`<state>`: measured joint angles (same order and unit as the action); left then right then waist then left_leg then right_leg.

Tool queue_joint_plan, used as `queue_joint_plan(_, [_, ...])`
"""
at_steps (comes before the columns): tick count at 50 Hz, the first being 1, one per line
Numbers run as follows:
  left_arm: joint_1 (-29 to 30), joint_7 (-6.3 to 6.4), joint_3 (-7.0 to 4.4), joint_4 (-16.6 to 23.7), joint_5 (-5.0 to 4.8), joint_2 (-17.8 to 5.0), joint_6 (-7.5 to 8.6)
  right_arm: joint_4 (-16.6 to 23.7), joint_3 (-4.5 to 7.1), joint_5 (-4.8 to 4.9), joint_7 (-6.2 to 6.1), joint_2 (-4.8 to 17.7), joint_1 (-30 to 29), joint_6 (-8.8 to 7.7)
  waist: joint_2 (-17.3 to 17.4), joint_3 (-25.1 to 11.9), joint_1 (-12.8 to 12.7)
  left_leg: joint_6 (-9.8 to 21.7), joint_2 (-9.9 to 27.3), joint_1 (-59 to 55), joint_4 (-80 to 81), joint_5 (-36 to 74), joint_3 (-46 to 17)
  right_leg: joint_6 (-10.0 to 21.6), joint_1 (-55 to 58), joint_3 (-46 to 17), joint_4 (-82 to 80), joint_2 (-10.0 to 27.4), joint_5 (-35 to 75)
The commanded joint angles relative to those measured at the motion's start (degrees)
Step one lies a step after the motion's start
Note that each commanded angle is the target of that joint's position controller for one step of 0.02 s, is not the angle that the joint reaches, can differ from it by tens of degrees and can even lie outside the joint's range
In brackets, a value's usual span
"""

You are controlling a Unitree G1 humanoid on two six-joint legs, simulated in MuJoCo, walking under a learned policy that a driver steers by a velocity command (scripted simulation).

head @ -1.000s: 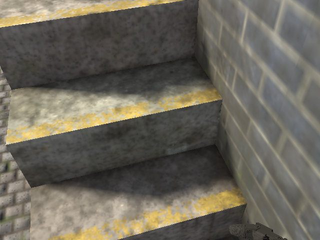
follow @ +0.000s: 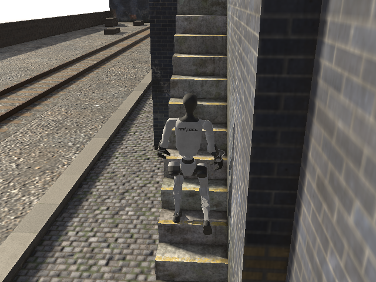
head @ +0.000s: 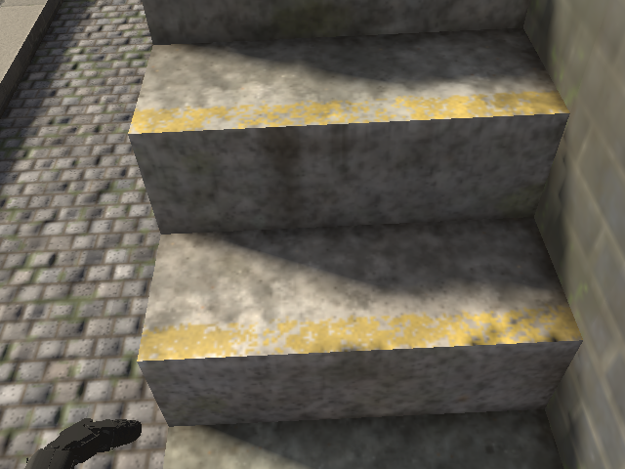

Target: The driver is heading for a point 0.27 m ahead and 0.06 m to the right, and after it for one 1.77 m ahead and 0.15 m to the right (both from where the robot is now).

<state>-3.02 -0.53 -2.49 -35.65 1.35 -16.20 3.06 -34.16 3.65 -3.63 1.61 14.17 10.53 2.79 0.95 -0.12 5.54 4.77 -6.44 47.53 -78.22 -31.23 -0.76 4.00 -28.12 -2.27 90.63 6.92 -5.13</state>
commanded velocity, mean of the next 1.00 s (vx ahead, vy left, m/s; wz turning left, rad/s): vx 1.00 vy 0.00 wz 0.10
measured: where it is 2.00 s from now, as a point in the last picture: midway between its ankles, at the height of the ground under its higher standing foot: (322, 271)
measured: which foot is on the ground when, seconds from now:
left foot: down 0.00-0.48, up 0.50-0.68, down 0.70-0.94, up 0.96-1.00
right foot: up 0.00-0.44, down 0.46-0.86, up 0.88-0.94, down 0.96-1.00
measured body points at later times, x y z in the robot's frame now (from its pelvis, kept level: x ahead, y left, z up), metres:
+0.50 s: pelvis +0.20 -0.02 +0.18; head +0.23 -0.01 +0.63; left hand +0.42 +0.20 +0.13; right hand +0.34 -0.27 +0.06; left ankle +0.11 +0.08 -0.54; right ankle +0.30 -0.12 -0.40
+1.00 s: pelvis +0.34 +0.01 +0.31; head +0.35 +0.01 +0.76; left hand +0.41 +0.31 +0.21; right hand +0.62 -0.13 +0.26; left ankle +0.17 +0.12 -0.29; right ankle +0.32 -0.04 -0.40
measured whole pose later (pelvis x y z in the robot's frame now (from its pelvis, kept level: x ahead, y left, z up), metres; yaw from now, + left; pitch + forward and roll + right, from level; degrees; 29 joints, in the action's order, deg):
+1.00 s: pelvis +0.34 +0.01 +0.31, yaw +2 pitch +4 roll +4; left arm -13.2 1.5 -6.6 -42.0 -1.3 -14.9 4.3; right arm -36.4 1.2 -3.5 2.6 6.8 -1.5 -4.9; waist -4.7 -1.8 -9.5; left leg -1.0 -2.4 20.8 -72.0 -16.7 4.0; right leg 9.1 -25.1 -7.0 48.1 -7.1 -20.9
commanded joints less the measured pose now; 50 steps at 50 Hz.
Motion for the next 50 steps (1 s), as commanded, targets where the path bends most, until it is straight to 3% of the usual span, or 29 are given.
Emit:
queue_joint_plan(1, [10.37, 1.48, 4.83, 15.41, 2.37, 12.04, 1.87, -2.43, 1.41, -1.65, -1.04, 6.37, 4.35, -3.66, 13.31, -0.66, -2.31, 8.90, 7.64, -13.97, 50.43, -21.21, -44.43, 1.58, -30.64, -6.59, 42.14, -9.17, -2.14])
queue_joint_plan(3, [3.24, 3.22, 3.55, 13.02, 3.02, 6.53, 2.08, -2.73, 1.18, -0.94, 0.50, 4.58, 3.02, -5.36, 9.06, -0.52, -5.85, 8.77, 5.32, -13.88, 53.59, -15.75, -38.35, 0.49, -32.14, -5.89, 42.26, -9.60, -3.42])
queue_joint_plan(6, [6.80, 3.11, 3.35, 11.95, 1.46, 5.22, 1.87, -3.50, 2.04, 0.49, 0.19, 6.40, 6.55, -6.79, 0.10, 3.42, -4.64, 6.93, 8.01, -16.38, 54.92, -5.40, -34.12, 0.09, -36.65, -2.92, 38.06, -9.17, -6.83])
queue_joint_plan(9, [13.66, 4.09, 5.06, 13.00, 0.66, 13.67, 1.97, -6.33, 1.45, 0.93, -0.26, 4.74, 9.07, -9.05, -4.30, 2.37, -3.66, 7.08, 10.84, -26.74, 50.74, 10.17, -30.90, 0.29, -51.84, 1.48, 56.20, -11.34, -9.25])
queue_joint_plan(13, [17.27, 4.67, 5.90, 16.12, -1.86, 17.09, 0.67, -9.28, 1.25, 1.17, -1.51, 3.45, 14.70, -8.42, 0.86, -0.77, -1.77, 5.50, 12.99, -35.94, 47.82, 33.90, -25.84, 0.79, -59.01, 2.49, 61.47, -10.69, -17.86])
queue_joint_plan(18, [19.27, 2.73, 6.34, 18.73, -1.52, 16.87, -1.43, -9.48, 2.05, 1.87, -4.31, 5.69, 11.02, -6.41, 5.27, -2.15, -4.79, 4.23, 14.36, -28.21, 63.91, 49.10, -20.37, 2.46, -35.19, 7.88, 25.84, -6.71, -16.47])
queue_joint_plan(20, [11.93, 2.91, 5.50, 16.99, -1.45, 14.06, -0.93, -8.45, 3.13, 2.60, -4.33, 7.05, 8.20, -6.24, 8.03, -7.63, -7.97, 3.48, 14.56, -32.17, 62.46, 74.64, -13.40, 6.23, -16.47, 5.07, 2.69, -6.35, -27.09])
queue_joint_plan(21, [8.39, 2.47, 3.91, 13.66, -1.72, 9.80, -0.50, -7.48, 3.53, 3.74, -4.37, 8.25, 7.31, -6.16, 6.27, -13.15, -8.00, 4.12, 14.73, -35.36, 60.43, 99.78, -11.19, 5.18, -6.63, 9.53, -5.07, -10.30, -30.58])
queue_joint_plan(22, [0.85, 3.04, 2.27, 12.81, -2.30, 6.93, -0.07, -7.54, 4.15, 4.07, -4.15, 10.05, 5.58, -6.58, 10.71, -16.99, -12.33, 4.81, 14.98, -40.33, 51.45, 116.86, -11.26, 4.33, 1.28, 6.30, -15.15, -12.08, -31.03])
queue_joint_plan(23, [-6.24, 3.67, 0.22, 10.56, -1.72, 1.42, 0.52, -8.28, 4.57, 4.11, -2.92, 11.77, 6.20, -7.27, 9.21, -21.07, -15.76, 3.87, 13.84, -44.12, 37.11, 121.98, -7.51, 5.27, 5.14, -0.98, -24.53, -9.91, -37.43])
queue_joint_plan(24, [-12.69, 2.60, -1.26, 5.79, -0.64, -1.97, 2.14, -7.90, 3.57, 5.47, -0.46, 6.41, 11.84, -8.13, -9.49, -28.44, -12.38, 1.62, 7.58, -22.31, 16.54, 90.38, -9.97, 13.04, 28.37, -25.81, -31.74, 2.82, -37.65])
queue_joint_plan(25, [-2.17, 3.27, -2.07, 6.10, -0.91, -5.82, -0.60, -7.32, 3.32, 4.33, 1.68, 2.16, 0.54, -7.11, -23.26, -25.41, -10.18, -1.33, -2.35, -18.56, 1.90, 37.86, -10.22, 15.41, 13.82, -48.31, -57.73, 2.41, -44.49])
queue_joint_plan(27, [12.58, 3.69, -0.62, 7.00, -3.81, 2.98, -1.11, -5.14, 1.96, 0.04, 1.51, -0.09, -2.05, -5.53, -9.72, -13.94, -4.03, -3.99, -2.96, -9.69, -23.38, 34.70, -12.65, 15.18, -2.63, -37.76, -50.15, 3.67, -41.15])
queue_joint_plan(29, [14.64, 4.14, 1.27, 5.63, -3.17, 9.14, -0.16, -3.40, -0.71, -1.29, -0.04, -3.21, -1.93, -2.91, -3.80, -4.92, -0.46, -4.29, 1.14, -3.99, -24.81, 30.17, -12.88, 12.35, -13.12, -24.58, -42.77, 2.72, -37.18])
queue_joint_plan(31, [9.53, 4.32, 1.54, 3.06, -2.01, 8.19, 1.16, -3.05, -1.77, -1.18, -0.19, -3.26, -1.39, -2.16, -0.43, -3.54, -0.86, -4.94, 1.54, -3.53, -22.15, 28.78, -11.19, 10.60, -11.69, -20.54, -42.97, 1.90, -31.22])
queue_joint_plan(33, [7.97, 4.89, 0.29, 1.54, -3.00, 4.28, 1.79, -1.36, -2.05, -1.66, 0.19, -2.68, -0.83, -1.26, -1.35, -2.12, 0.89, -5.69, 3.97, -3.90, -16.24, 27.18, -5.45, 10.10, -10.11, -19.16, -43.35, 0.32, -23.44])
queue_joint_plan(36, [12.58, 4.72, 0.20, 4.19, -1.35, 2.52, 1.48, 3.44, -2.45, 0.95, 0.84, -1.06, -4.18, -2.18, -5.92, -1.20, 2.53, -4.56, 8.83, -7.80, 12.85, 12.27, -2.16, 8.84, -9.61, -11.88, -43.08, -3.00, -18.10])
queue_joint_plan(38, [-0.05, 5.47, -0.98, 1.99, 0.50, -0.32, 0.58, 6.00, -2.99, 2.32, 1.47, -1.11, -13.03, -4.73, -4.99, -0.60, -5.52, -2.85, 7.75, -4.38, 32.77, -0.78, 0.37, 8.96, 7.82, -10.88, -39.32, -6.12, -6.64])
queue_joint_plan(39, [-5.19, 5.43, -2.40, -0.05, 1.67, -1.80, 0.10, 7.26, -3.61, 2.81, 2.18, -1.98, -15.54, -7.49, -5.81, -2.57, -7.83, -2.02, 8.95, -5.15, 46.76, 4.49, -0.07, 7.78, 19.25, -7.07, -34.13, -8.64, 7.05])
queue_joint_plan(41, [-5.04, 4.58, -4.80, -0.16, 1.04, -4.26, -0.97, 6.19, -3.22, 3.48, 1.55, -3.80, -10.35, -9.51, -5.51, -7.31, -6.78, -3.73, 8.77, -21.94, 64.88, 32.23, 3.39, 4.06, 19.75, -4.22, -20.49, -12.91, 22.60])
queue_joint_plan(42, [-2.70, 4.02, -4.90, 0.53, -1.69, -3.28, -0.94, 4.23, -2.51, 3.72, 0.68, -4.03, -9.77, -9.73, -4.05, -7.79, -6.56, -4.51, 9.25, -32.51, 74.56, 58.48, 7.91, 2.62, 14.72, -3.14, -16.96, -14.08, 23.51])
queue_joint_plan(43, [-4.39, 3.89, -5.05, 0.50, -3.65, -1.87, -0.68, 1.84, -1.89, 3.68, 0.23, -3.45, -8.25, -9.36, 6.52, -11.78, -9.42, -4.77, 12.14, -53.37, 68.97, 91.59, 6.77, 0.38, 0.27, 2.06, -13.75, -17.02, 7.38])
queue_joint_plan(44, [-7.52, 4.15, -4.94, -0.16, -5.29, -0.41, 0.10, 2.45, -1.79, 2.80, 0.22, -2.26, -14.46, -8.45, 14.15, -15.33, -15.41, -4.70, 14.27, -66.41, 57.12, 121.45, 6.64, -1.55, -11.45, 8.51, -13.33, -21.47, -19.30])
queue_joint_plan(45, [-8.50, 4.61, -4.96, -0.66, -5.24, -1.77, 0.70, 3.48, -1.25, 1.29, -0.16, -0.73, -18.53, -8.55, 11.60, -15.95, -17.57, -3.59, 14.76, -67.23, 49.42, 136.06, 7.27, -1.12, -12.52, 10.76, -17.64, -21.70, -26.52])
queue_joint_plan(46, [-15.17, 4.00, -6.02, -2.78, -5.01, -5.10, 1.44, 4.77, -0.33, 0.18, -0.96, 1.24, -22.84, -9.42, 6.25, -17.87, -22.30, -3.19, 14.11, -62.92, 35.89, 136.52, 8.55, 0.56, -2.32, 9.40, -35.48, -19.72, -19.18])
queue_joint_plan(47, [-33.68, 3.39, -6.97, -8.65, -3.99, -5.39, 2.11, 6.50, 0.82, 1.43, -1.41, 3.03, -31.03, -10.05, 1.15, -19.19, -33.23, -3.64, 9.63, -42.06, 8.67, 120.30, 11.31, 7.88, 21.79, 0.83, -54.34, -13.79, 1.11])
queue_joint_plan(48, [-35.30, 1.59, -5.29, -13.31, -0.88, -1.25, 1.04, 7.16, -1.72, 1.08, 0.26, -7.02, -35.26, -10.40, -6.69, -16.15, -30.40, -4.55, 0.76, -10.22, -11.90, 34.57, 7.97, 11.68, 38.72, -7.09, -52.50, -9.26, 14.61])
queue_joint_plan(49, [-25.84, 0.42, -4.00, -12.18, -2.13, 2.31, 0.30, 8.65, -4.66, -1.08, 2.13, -14.16, -34.26, -10.35, -10.28, -8.46, -19.75, -4.41, -3.08, -1.39, -19.47, 18.40, 3.10, 10.52, 28.48, -14.75, -49.51, -11.87, 20.64])
queue_joint_plan(50, [-13.88, 0.89, -3.94, -8.15, -2.35, 0.24, 0.79, 9.72, -4.34, -1.60, 2.66, -12.91, -22.62, -10.54, -6.86, -6.54, -8.54, -5.32, -1.49, 2.08, -18.14, 21.16, -1.21, 13.52, 24.88, -24.32, -50.25, -10.24, 23.25])
Keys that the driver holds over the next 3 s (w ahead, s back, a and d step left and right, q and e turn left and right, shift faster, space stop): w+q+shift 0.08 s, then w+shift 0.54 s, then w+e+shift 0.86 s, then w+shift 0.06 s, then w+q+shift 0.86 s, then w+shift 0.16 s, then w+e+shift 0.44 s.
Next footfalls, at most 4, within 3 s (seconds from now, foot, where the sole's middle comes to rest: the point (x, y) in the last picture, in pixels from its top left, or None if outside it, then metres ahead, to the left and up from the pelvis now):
0.46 right None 0.34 -0.12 -0.43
0.70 left None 0.17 0.12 -0.45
0.96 right None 0.36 -0.04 -0.44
1.22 left None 0.37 0.15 -0.44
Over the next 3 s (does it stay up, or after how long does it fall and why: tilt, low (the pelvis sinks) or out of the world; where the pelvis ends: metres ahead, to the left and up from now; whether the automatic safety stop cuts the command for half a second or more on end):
stays up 0.85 -0.11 0.75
